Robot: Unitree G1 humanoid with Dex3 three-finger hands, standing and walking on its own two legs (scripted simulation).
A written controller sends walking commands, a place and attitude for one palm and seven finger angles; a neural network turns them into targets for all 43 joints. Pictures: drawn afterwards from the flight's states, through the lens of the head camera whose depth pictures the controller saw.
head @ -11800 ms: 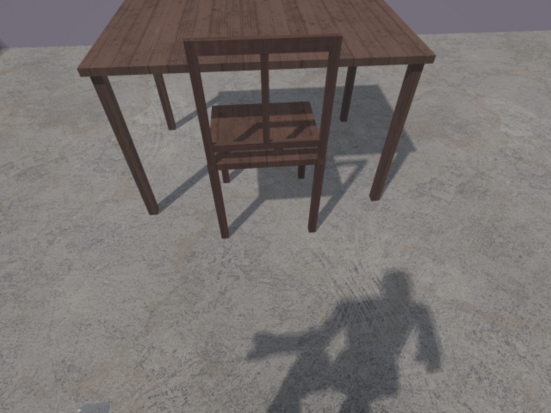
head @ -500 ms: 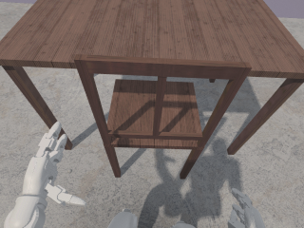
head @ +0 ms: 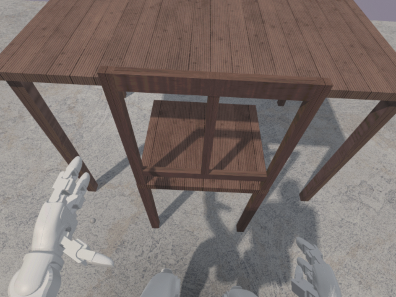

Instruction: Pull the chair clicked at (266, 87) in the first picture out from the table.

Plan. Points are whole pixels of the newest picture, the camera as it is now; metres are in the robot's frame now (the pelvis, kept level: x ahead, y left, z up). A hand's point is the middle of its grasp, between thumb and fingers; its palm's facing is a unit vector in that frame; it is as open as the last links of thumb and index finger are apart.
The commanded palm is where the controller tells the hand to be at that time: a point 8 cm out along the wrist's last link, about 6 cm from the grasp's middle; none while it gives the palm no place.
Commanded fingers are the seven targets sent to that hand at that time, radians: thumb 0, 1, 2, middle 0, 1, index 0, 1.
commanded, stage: aim the fingers beside a spindle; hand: left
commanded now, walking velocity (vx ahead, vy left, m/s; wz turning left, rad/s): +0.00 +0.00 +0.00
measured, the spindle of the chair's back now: (208, 140) +0.48 +0.00 -0.01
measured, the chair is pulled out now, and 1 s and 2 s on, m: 0.00 0.00 0.00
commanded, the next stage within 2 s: push the fingers through the gap in 1.88 s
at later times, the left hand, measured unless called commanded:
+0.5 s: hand (105, 210) +0.27 +0.20 +0.02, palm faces +0.02 -1.00 -0.05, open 16.9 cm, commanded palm +0.25 +0.25 +0.02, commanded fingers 0.00 -0.50 0.30 -0.06 -0.08 -0.06 -0.08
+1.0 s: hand (112, 197) +0.31 +0.20 +0.00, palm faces +0.01 -1.00 -0.03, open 16.9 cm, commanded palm +0.29 +0.24 +0.00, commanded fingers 0.00 -0.50 0.30 -0.06 -0.08 -0.06 -0.08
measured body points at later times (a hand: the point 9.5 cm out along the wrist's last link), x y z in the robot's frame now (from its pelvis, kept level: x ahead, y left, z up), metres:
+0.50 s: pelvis +0.00 +0.00 -0.01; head +0.07 +0.01 +0.43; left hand +0.27 +0.25 +0.03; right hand +0.16 -0.24 -0.10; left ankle +0.05 +0.10 -0.66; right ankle -0.01 -0.11 -0.66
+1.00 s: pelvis -0.01 +0.00 -0.03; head +0.08 +0.02 +0.42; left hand +0.30 +0.25 +0.01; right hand +0.15 -0.25 -0.11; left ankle +0.05 +0.10 -0.66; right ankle -0.01 -0.11 -0.66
